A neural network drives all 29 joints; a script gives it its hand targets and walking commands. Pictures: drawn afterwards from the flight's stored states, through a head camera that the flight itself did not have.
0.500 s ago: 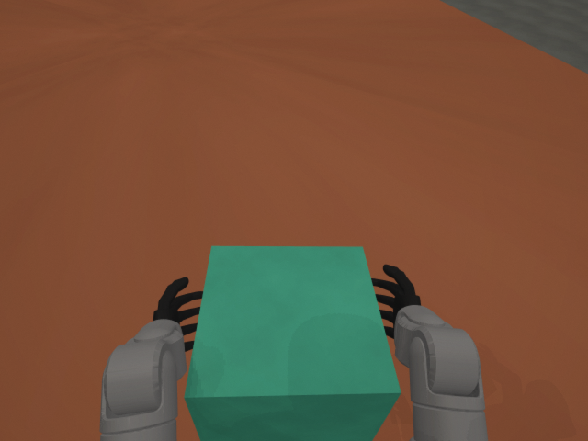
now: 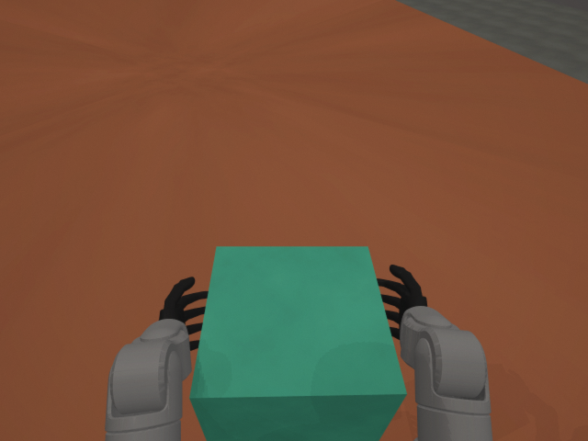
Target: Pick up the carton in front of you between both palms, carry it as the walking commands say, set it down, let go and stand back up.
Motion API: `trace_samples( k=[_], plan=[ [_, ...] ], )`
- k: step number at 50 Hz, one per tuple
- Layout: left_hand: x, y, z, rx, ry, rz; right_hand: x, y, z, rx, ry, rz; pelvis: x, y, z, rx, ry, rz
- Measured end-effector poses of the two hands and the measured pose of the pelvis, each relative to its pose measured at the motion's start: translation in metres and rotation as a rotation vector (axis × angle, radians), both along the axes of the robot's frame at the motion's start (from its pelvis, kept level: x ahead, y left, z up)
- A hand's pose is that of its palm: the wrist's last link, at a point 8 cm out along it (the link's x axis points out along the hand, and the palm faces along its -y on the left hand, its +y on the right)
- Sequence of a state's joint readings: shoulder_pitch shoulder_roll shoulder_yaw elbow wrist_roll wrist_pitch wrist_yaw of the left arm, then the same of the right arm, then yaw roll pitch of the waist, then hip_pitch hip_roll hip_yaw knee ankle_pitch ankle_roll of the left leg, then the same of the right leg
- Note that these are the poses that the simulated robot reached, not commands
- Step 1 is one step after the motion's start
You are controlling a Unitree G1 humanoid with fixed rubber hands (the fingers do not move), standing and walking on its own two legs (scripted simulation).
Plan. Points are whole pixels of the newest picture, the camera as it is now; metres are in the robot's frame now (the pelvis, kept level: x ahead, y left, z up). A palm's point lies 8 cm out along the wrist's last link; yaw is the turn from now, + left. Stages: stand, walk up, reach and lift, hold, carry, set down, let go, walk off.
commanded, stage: carry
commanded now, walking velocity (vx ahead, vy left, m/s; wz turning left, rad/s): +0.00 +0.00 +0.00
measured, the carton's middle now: (292, 359) +0.27 +0.00 +0.01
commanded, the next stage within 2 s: hold in 1.82 s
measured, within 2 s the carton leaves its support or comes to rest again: neither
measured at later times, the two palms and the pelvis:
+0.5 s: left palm (166, 361) +0.25 +0.16 +0.05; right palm (396, 340) +0.26 -0.14 +0.06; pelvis -0.01 +0.01 +0.00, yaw +1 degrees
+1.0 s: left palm (161, 378) +0.23 +0.16 +0.04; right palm (396, 358) +0.24 -0.13 +0.05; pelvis -0.06 +0.01 +0.00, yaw +0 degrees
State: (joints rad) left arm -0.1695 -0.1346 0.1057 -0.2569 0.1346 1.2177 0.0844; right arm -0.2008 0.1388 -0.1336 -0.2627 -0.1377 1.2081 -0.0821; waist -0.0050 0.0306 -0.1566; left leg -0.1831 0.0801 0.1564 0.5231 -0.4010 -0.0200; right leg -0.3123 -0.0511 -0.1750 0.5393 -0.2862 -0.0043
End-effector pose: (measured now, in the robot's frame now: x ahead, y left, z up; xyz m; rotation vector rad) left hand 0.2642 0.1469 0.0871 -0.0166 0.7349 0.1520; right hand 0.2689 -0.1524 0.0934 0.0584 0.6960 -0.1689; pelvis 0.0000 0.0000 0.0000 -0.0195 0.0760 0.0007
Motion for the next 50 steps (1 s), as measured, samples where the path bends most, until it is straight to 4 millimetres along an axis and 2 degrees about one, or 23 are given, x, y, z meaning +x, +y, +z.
trace_samples(
  k=[8,16,28,36,50],
  plan=[
    [0.004,0.009,-0.004,-0.005,-0.003,0.025,0.013,0.009,-0.002,-0.010,-0.003,0.029,0.007,0.002,0.002,-0.001,0.003,0.010],
    [0.001,0.014,-0.017,0.015,0.007,0.021,0.012,0.014,-0.016,-0.025,0.006,0.050,0.004,0.005,0.000,-0.001,-0.008,0.016],
    [-0.020,0.014,-0.040,0.054,-0.001,-0.014,-0.012,0.014,-0.039,-0.059,-0.003,0.068,-0.020,0.008,-0.003,0.008,-0.040,0.008],
    [-0.024,0.014,-0.048,0.072,-0.023,-0.034,-0.017,0.015,-0.046,-0.080,-0.026,0.075,-0.040,0.009,0.000,0.013,-0.051,0.004],
    [-0.034,0.018,-0.044,0.062,-0.080,-0.026,-0.028,0.019,-0.040,-0.076,-0.085,0.066,-0.062,0.013,0.001,0.015,-0.046,0.001]
  ],
)
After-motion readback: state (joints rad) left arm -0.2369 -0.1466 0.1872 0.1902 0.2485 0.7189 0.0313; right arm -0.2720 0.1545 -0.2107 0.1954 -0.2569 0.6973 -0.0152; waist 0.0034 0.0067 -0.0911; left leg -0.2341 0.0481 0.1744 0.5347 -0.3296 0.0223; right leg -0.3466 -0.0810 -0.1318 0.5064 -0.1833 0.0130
